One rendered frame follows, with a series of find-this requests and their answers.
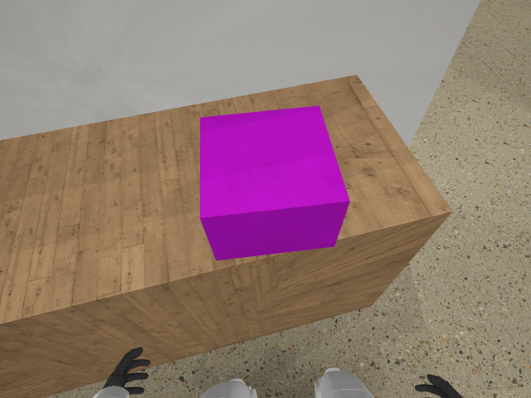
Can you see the robot left hand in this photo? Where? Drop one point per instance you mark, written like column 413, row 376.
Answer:
column 119, row 377

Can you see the robot right hand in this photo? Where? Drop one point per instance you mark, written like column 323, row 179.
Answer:
column 440, row 387

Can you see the left robot thigh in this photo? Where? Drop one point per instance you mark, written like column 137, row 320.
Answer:
column 230, row 389

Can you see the right robot thigh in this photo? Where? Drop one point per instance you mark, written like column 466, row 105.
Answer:
column 340, row 384

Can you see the pedestal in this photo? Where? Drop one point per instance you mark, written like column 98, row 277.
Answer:
column 102, row 249

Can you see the robot thigh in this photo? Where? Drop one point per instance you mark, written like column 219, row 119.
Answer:
column 340, row 384
column 230, row 389

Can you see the carton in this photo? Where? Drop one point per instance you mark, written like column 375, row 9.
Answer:
column 269, row 183

